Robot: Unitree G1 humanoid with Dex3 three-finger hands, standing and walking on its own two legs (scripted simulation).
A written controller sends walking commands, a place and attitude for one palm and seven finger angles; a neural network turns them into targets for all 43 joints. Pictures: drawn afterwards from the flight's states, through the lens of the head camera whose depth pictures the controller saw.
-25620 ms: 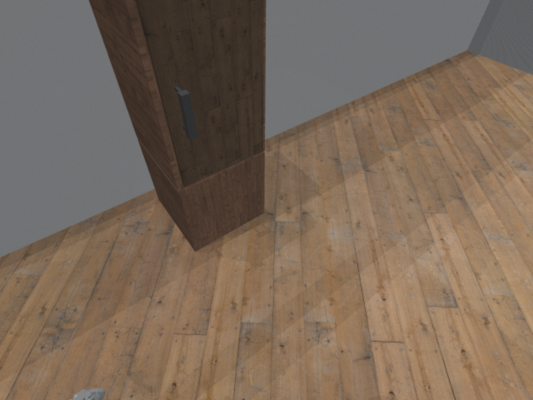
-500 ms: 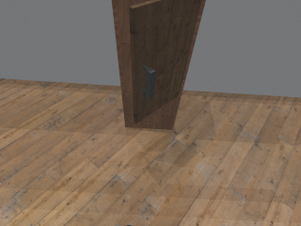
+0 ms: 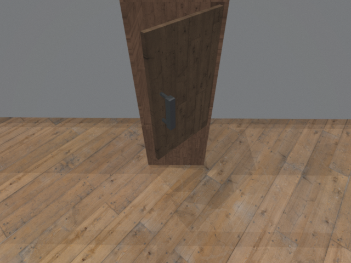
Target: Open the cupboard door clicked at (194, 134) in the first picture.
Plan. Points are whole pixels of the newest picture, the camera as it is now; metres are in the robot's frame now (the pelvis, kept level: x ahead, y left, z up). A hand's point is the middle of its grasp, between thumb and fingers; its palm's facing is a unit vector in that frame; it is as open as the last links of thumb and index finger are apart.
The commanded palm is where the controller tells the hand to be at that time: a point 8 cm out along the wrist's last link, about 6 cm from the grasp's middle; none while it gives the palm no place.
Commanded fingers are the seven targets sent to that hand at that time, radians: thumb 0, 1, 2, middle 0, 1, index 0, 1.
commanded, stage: let the arm hang, fingers relaxed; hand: left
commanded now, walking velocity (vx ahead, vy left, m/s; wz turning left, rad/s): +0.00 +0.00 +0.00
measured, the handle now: (166, 110) +0.64 +0.07 -0.05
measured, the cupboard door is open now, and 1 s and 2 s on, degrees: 43 43 43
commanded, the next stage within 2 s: look to check the result in 0.10 s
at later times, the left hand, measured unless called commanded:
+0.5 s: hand out of the picture +0.06 +0.23 -0.16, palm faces -0.02 -0.95 -0.31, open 7.4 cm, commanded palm none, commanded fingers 0.00 0.90 0.90 -0.20 -0.30 -0.20 -0.30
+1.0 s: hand out of the picture +0.06 +0.21 -0.17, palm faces -0.04 -0.96 -0.27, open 7.4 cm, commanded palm none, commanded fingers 0.00 0.90 0.90 -0.20 -0.30 -0.20 -0.30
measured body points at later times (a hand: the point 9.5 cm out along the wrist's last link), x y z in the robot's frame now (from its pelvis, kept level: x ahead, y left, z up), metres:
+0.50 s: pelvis +0.02 +0.00 +0.00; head +0.04 -0.01 +0.45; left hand +0.07 +0.28 -0.14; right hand +0.06 -0.28 -0.15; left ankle +0.06 +0.12 -0.74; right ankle -0.05 -0.09 -0.74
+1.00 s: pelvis +0.02 +0.00 +0.00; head +0.04 +0.00 +0.45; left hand +0.07 +0.26 -0.15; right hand +0.06 -0.26 -0.15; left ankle +0.06 +0.12 -0.74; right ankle -0.05 -0.09 -0.74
